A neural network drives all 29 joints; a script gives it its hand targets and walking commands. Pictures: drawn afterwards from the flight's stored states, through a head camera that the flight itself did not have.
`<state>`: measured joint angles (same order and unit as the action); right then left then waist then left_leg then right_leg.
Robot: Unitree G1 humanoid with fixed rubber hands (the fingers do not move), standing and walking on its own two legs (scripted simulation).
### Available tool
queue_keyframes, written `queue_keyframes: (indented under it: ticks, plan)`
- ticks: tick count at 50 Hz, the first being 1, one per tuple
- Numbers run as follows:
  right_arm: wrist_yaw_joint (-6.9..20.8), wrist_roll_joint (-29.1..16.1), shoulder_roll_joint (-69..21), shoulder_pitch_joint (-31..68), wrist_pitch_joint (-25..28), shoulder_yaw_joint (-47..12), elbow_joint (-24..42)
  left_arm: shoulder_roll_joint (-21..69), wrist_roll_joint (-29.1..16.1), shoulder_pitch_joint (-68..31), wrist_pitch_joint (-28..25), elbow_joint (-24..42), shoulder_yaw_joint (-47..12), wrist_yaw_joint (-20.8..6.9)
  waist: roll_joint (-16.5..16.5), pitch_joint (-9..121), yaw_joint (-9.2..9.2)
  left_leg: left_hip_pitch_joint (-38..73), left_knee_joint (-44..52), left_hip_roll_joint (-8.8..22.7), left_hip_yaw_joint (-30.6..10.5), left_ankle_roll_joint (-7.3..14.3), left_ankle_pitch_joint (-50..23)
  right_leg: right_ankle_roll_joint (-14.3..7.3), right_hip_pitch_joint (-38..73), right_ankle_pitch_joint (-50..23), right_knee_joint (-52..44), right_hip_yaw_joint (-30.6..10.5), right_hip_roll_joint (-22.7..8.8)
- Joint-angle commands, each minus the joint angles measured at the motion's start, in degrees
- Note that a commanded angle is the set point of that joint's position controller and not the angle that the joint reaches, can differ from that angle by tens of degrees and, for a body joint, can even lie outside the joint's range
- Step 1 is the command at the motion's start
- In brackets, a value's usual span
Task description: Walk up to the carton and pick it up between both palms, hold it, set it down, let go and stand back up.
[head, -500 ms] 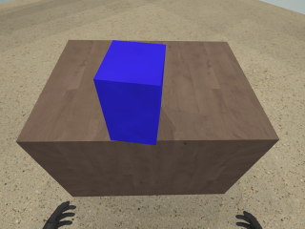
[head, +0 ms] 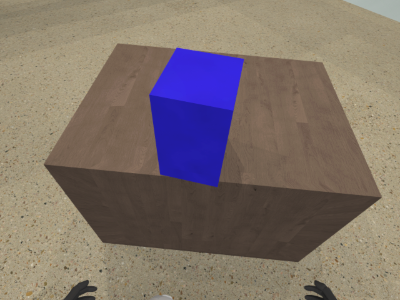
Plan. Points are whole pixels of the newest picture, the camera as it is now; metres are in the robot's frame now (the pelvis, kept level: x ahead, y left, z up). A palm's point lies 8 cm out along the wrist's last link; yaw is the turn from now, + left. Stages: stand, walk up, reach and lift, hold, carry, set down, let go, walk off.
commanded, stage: walk up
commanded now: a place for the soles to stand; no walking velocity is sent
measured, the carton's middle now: (198, 121) +0.53 +0.03 +0.03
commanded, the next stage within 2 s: none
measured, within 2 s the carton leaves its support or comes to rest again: neither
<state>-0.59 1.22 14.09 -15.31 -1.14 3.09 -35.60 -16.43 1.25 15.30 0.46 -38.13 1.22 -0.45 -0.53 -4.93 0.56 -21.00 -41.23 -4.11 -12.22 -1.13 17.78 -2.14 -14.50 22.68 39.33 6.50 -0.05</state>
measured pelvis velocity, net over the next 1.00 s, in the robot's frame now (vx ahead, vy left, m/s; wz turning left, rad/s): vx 0.00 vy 0.01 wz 0.07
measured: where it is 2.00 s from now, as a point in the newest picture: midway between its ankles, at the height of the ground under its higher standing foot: outside the picture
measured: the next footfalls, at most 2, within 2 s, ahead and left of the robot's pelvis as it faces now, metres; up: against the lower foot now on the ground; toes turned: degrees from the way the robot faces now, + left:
left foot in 1.22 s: +0.14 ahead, +0.12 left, +0.00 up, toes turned +2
right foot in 1.54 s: +0.15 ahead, -0.07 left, +0.00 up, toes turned -1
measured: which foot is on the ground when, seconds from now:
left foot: down 0.00-0.98, up 1.00-1.00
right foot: down 0.00-1.00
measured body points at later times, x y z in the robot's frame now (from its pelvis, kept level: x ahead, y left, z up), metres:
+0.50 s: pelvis +0.00 +0.01 +0.00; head +0.02 +0.02 +0.45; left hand +0.09 +0.29 -0.12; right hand +0.15 -0.25 -0.09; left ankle +0.05 +0.14 -0.72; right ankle -0.01 -0.10 -0.72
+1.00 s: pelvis +0.00 +0.01 +0.00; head +0.02 +0.02 +0.45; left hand +0.09 +0.28 -0.11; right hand +0.15 -0.24 -0.09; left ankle +0.05 +0.14 -0.72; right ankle -0.01 -0.09 -0.72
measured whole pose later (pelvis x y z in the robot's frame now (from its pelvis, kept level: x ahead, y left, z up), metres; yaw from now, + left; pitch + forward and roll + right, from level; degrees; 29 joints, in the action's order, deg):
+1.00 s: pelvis +0.00 +0.01 +0.00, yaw +4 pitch -2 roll -1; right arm -0.2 1.7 14.4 -14.9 -0.4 2.4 -35.2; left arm -16.9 1.6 16.5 0.3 -38.0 0.9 -0.3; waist 0.4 -4.8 0.8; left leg -21.3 -41.4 -5.2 -12.9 -0.8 17.6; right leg -1.7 -12.9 22.9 38.1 8.2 -0.8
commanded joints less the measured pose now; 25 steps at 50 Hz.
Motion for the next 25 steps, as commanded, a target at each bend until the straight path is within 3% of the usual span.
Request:
queue_keyframes:
  ticks: [1, 4, 7, 9, 13, 17, 19, 21, 23, 24, 25]
  plan:
    - [-0.04, 0.48, 6.18, 0.32, 1.76, 1.91, 5.47, -10.39, 0.43, -0.10, -0.88, 4.26, 2.72, 0.58, -1.97, 2.09, -0.84, 1.86, 0.36, 1.44, 3.08, 1.89, -4.29, -7.77, -1.87, -17.32, -14.85, -15.47, -16.79]
    - [0.25, 0.20, 7.95, -0.42, 2.14, 2.24, 5.44, -9.26, 0.31, -0.95, -0.02, 4.86, 2.35, 0.08, -2.66, 3.92, -1.30, 5.59, 5.18, 3.48, -1.45, 3.13, -14.11, -2.52, -2.73, -11.60, -11.12, -7.79, -10.19]
    - [-0.11, -0.01, 9.64, 0.66, 2.12, 2.41, 5.30, -7.43, 0.18, 0.18, 0.60, 4.98, 2.00, -0.32, 1.86, 4.76, -0.44, 0.52, 11.47, 7.14, -10.15, 6.21, -9.95, 0.27, 2.52, -6.54, -6.54, -4.49, -5.30]
    - [-0.36, -0.08, 9.53, 1.80, 1.90, 2.16, 5.26, -6.79, 0.14, 1.20, 0.54, 4.74, 1.81, -0.45, 3.39, 4.46, 0.42, -2.72, 14.01, 7.31, -13.00, 6.81, -4.03, 0.25, 5.03, -3.81, -7.14, -5.36, -4.10]
    - [-0.24, 0.03, 8.54, 2.63, 1.91, 2.04, 5.35, -8.19, 0.01, 2.12, -0.57, 4.81, 1.98, -0.15, 2.55, 4.57, 0.71, -2.68, 8.72, 3.76, -6.25, 4.28, -7.99, -1.42, 5.60, -8.27, -10.91, -7.78, -8.09]
    - [0.07, 0.13, 7.42, 0.78, 1.94, 1.87, 5.30, -10.49, 0.26, 1.12, -0.18, 4.92, 2.68, 0.40, -1.92, 3.48, -0.18, 0.75, -0.29, 0.90, 1.84, 2.47, -9.44, -6.14, 0.91, -11.32, -14.06, -10.58, -15.13]
    - [0.10, 0.13, 7.69, 0.03, 2.10, 1.95, 5.29, -10.54, 0.31, -0.15, 0.41, 5.02, 2.69, 0.36, -3.09, 2.78, -0.63, 2.51, 0.58, 1.52, 1.71, 2.87, -10.82, -5.87, -1.51, -11.30, -12.37, -8.26, -14.50]
    - [0.18, 0.13, 9.01, -0.08, 2.29, 2.31, 5.19, -9.72, 0.36, -0.63, 1.02, 5.31, 2.58, 0.19, -1.29, 2.62, -0.96, 1.99, 5.08, 3.30, -2.41, 4.12, -13.23, -2.92, -1.10, -7.87, -8.90, -5.40, -10.67]
    - [-0.04, 0.05, 10.71, 0.52, 2.31, 2.55, 5.41, -7.60, 0.16, 0.22, 1.46, 5.76, 2.12, -0.19, 4.57, 3.57, -0.53, -1.44, 14.18, 8.10, -15.00, 7.74, -8.28, 0.19, 1.81, -2.07, -2.05, -2.95, -3.74]
    - [-0.28, 0.00, 11.02, 1.19, 2.09, 2.52, 5.55, -6.85, 0.06, 1.29, 1.60, 5.45, 1.97, -0.29, 7.18, 3.53, -0.05, -2.67, 17.27, 9.23, -20.80, 9.60, -4.19, 1.01, 2.41, 2.32, -1.24, -4.26, -1.19]
    - [-0.47, -0.13, 10.83, 1.53, 1.83, 2.30, 5.72, -6.79, 0.00, 1.95, 1.45, 5.39, 1.91, -0.34, 7.55, 3.23, 0.25, -2.77, 18.18, 9.12, -22.90, 10.10, -0.79, 1.22, 1.79, 4.02, -3.09, -5.58, -0.92]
